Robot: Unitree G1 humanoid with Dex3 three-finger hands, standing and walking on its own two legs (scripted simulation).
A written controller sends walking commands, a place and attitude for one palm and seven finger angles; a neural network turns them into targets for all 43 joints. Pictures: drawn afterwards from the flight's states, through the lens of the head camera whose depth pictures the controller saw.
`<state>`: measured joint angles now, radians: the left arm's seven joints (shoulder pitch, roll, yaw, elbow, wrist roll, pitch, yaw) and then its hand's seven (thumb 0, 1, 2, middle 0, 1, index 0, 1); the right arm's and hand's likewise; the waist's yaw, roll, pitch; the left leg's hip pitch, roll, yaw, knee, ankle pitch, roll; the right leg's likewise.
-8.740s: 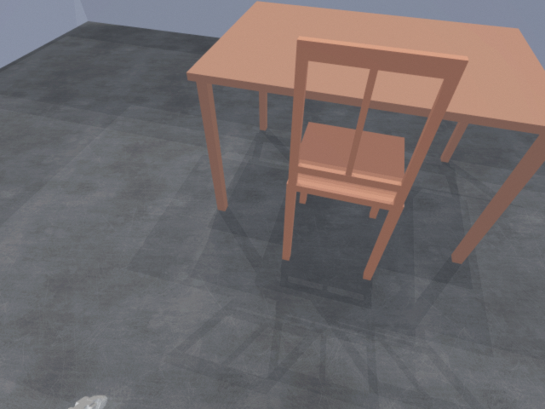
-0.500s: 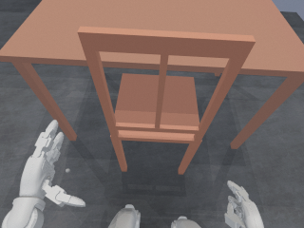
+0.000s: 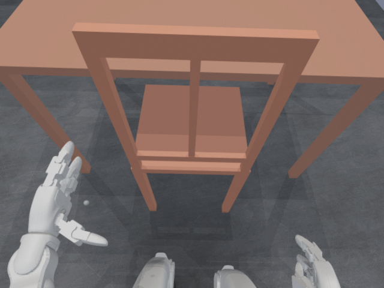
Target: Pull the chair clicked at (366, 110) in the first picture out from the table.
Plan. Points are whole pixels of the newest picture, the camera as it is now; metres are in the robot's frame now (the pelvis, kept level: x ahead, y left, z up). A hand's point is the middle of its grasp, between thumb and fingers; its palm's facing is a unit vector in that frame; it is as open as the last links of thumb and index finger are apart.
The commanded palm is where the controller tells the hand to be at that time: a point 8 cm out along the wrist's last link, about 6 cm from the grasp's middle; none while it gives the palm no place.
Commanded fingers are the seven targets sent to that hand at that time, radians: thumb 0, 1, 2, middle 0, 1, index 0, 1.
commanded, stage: aim the fingers beside a spindle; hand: left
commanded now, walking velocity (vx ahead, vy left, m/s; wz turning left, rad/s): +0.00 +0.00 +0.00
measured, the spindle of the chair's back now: (193, 118) +0.48 +0.02 +0.03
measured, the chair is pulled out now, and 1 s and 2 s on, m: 0.00 0.00 0.00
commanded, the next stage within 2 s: none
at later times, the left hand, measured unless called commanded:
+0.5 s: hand (100, 192) +0.30 +0.20 +0.01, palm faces +0.03 -1.00 -0.05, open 16.9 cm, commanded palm +0.29 +0.24 +0.01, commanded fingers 0.00 -0.50 0.30 -0.06 -0.08 -0.06 -0.08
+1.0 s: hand (115, 176) +0.34 +0.18 -0.01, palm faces +0.03 -1.00 -0.06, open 16.9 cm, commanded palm +0.32 +0.23 +0.00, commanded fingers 0.00 -0.50 0.30 -0.06 -0.08 -0.06 -0.08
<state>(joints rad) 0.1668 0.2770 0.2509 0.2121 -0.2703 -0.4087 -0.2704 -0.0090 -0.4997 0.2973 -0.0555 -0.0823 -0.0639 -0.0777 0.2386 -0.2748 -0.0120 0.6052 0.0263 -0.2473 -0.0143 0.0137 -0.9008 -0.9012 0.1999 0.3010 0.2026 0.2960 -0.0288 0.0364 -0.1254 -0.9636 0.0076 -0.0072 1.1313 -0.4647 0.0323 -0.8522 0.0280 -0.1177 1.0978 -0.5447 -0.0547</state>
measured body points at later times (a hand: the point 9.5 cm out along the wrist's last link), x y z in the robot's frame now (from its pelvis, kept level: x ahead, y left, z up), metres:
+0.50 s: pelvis -0.02 +0.02 -0.02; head +0.08 +0.03 +0.42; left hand +0.29 +0.26 +0.01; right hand +0.15 -0.23 -0.11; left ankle +0.04 +0.10 -0.65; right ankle -0.01 -0.09 -0.65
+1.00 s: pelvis -0.01 +0.02 -0.03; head +0.10 +0.03 +0.40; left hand +0.33 +0.24 +0.00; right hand +0.13 -0.24 -0.14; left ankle +0.04 +0.10 -0.65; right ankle -0.01 -0.09 -0.65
